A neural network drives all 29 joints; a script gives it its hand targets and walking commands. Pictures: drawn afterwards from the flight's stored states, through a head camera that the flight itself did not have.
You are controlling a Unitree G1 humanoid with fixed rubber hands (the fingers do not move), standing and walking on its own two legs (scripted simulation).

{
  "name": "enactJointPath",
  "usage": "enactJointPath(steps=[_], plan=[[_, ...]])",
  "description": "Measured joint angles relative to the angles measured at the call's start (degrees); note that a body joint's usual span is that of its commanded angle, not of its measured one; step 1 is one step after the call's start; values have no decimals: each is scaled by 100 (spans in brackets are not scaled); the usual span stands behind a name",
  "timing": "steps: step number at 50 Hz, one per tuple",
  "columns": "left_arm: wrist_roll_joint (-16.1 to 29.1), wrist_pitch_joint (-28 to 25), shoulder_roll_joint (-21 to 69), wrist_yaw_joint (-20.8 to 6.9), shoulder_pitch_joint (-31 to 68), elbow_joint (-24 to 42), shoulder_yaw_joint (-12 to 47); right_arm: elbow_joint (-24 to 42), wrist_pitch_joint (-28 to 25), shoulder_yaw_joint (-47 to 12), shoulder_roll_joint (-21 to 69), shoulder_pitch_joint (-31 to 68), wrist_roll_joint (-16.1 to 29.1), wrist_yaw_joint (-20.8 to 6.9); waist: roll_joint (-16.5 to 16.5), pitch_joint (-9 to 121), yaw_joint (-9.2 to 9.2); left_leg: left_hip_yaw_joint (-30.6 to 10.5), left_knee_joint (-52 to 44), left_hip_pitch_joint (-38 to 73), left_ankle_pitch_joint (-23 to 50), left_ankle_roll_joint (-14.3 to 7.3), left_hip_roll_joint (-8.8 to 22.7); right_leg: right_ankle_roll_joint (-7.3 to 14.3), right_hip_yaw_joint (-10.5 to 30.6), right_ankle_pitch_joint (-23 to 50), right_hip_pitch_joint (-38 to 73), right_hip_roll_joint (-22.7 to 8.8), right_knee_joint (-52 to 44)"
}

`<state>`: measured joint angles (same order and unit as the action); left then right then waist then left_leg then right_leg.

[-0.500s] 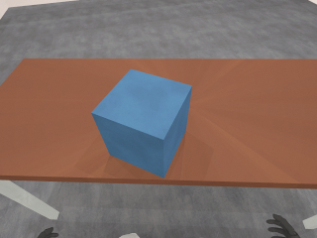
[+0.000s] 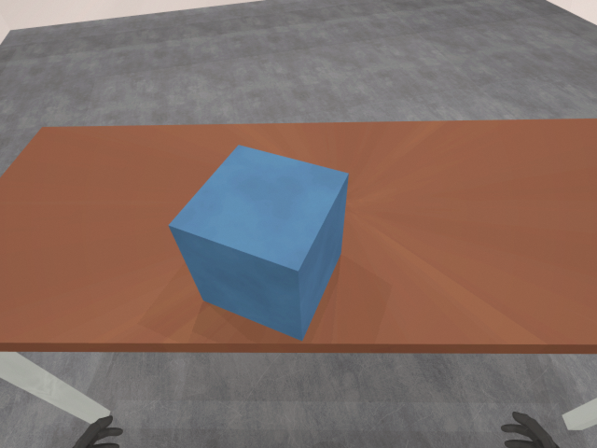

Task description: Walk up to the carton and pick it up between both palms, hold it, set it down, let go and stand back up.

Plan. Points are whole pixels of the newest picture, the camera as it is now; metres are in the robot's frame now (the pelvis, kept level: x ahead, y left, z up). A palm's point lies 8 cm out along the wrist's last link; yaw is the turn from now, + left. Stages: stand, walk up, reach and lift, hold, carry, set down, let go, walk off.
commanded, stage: walk up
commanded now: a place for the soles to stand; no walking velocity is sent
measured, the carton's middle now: (270, 242) +0.40 +0.05 +0.03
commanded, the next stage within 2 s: reach and lift in 1.62 s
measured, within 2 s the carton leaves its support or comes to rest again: neither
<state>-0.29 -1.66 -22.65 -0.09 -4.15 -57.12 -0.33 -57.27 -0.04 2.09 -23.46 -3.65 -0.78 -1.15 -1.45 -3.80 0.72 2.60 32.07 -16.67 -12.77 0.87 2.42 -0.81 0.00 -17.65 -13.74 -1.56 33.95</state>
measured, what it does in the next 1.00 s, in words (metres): stands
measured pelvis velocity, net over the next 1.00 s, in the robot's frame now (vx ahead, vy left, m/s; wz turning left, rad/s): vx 0.00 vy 0.03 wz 0.00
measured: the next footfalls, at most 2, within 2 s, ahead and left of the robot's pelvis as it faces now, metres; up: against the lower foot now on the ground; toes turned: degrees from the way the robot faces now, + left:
none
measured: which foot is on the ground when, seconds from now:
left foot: down 0.00-1.00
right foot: down 0.00-1.00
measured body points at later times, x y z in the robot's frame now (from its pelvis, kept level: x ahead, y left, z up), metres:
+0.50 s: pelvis -0.02 +0.02 -0.01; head +0.00 +0.01 +0.44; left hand +0.05 +0.36 -0.11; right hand +0.10 -0.30 -0.12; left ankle +0.05 +0.13 -0.73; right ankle -0.03 -0.10 -0.73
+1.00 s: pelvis +0.00 +0.03 +0.01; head +0.01 +0.02 +0.46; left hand +0.10 +0.33 -0.10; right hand +0.12 -0.28 -0.10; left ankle +0.05 +0.13 -0.73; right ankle -0.02 -0.10 -0.73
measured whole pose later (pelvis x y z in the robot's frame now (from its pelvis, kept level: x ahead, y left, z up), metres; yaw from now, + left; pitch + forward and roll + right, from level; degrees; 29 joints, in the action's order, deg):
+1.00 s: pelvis +0.00 +0.03 +0.01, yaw +0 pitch -2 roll -1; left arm -0.6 -2.2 -21.1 -0.2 -6.9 -58.5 -0.5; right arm -58.7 -0.5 1.9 -21.6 -2.6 -0.9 -1.4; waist -1.4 -2.5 0.5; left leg 3.0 24.5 -14.6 -8.4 -1.1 0.8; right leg -0.4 -1.4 -14.9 -7.7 -0.5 24.1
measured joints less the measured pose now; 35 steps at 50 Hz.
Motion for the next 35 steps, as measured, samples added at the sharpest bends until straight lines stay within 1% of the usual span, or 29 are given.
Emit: enactJointPath(steps=[5, 10, 15, 16, 17, 19, 21, 23, 24, 26, 27, 29, 30, 32, 35], plan=[[-22, 4, 30, -16, -41, -111, -1, -114, 43, 21, 4, -34, -7, -31, -5, 32, 17, -9, -201, 53, 136, 1, 14, -2, -16, 157, 73, 20, -243], [-28, 0, -55, 42, -57, -30, -89, -22, 179, 102, -96, -50, -3, -60, -39, -107, 28, -49, 85, -172, 68, -44, 12, -23, -47, 136, -77, 15, -74], [-33, 86, -176, 86, -105, 96, -156, 104, 247, 166, -131, -114, -61, -89, 25, -203, 16, -26, 338, -343, -7, -149, -106, -98, -21, 32, -247, -110, 210], [-29, 104, -200, 86, -128, 125, -164, 140, 245, 178, -122, -137, -75, -100, 47, -193, 9, -11, 369, -377, -16, -174, -126, -80, -7, 8, -292, -129, 261], [-21, 119, -219, 87, -150, 137, -166, 174, 245, 187, -112, -154, -77, -103, 59, -172, -2, 8, 404, -423, -28, -200, -135, -10, 15, -75, -363, -132, 343], [-1, 151, -234, 84, -209, 159, -177, 245, 258, 206, -86, -154, -82, -102, 35, -146, 1, 13, 475, -516, -51, -252, -114, 156, 44, -507, -502, -53, 621], [20, 143, -224, 69, -315, 172, -212, 332, 255, 229, -63, -150, -104, -92, -5, -136, 9, -3, 524, -587, -54, -281, -89, 259, -37, -760, -544, 45, 888], [31, 107, -203, 55, -508, 187, -243, 435, 261, 238, -57, -151, -102, -73, -16, -80, -28, 34, 562, -654, -56, -259, -89, 332, -135, -699, -440, 96, 808], [7, 79, -192, 62, -621, 188, -255, 475, 269, 241, -55, -140, -95, -65, -12, -53, -59, 68, 602, -686, -72, -241, -96, 345, -152, -558, -320, 109, 557], [-98, 27, -58, 82, -786, 117, -241, 473, 266, 235, -76, -77, -59, -53, -191, -95, -76, 20, 654, -650, -101, -198, -17, 192, -192, -253, -184, 187, 350], [-137, 5, -14, 79, -867, 100, -219, 466, 256, 217, -49, -69, -47, -47, -219, -96, -77, -8, 623, -594, -180, -176, -39, 140, -199, -216, -125, 179, 301], [-153, -3, 1, 62, -957, 95, -167, 439, 223, 177, 47, -66, -61, -49, -143, -84, -100, 2, 550, -495, -500, -163, -161, 106, -162, -230, -73, 77, 283], [-142, 1, 7, 58, -958, 93, -142, 423, 204, 164, 85, -61, -59, -61, -118, -99, -103, 14, 425, -415, -382, -179, -201, 86, -153, -236, -32, 39, 262], [-109, -4, 32, 52, -908, 67, -93, 360, 156, 149, 127, -47, -63, -74, -139, -112, -98, 17, 145, -273, 227, -219, -209, 40, -162, -212, 59, 31, 178], [-32, 3, 68, 21, -778, 61, -65, 220, 117, 77, 190, -59, -58, -70, -122, -28, -141, 31, -12, -172, 220, -251, -199, 27, -146, -110, 177, 49, -58]])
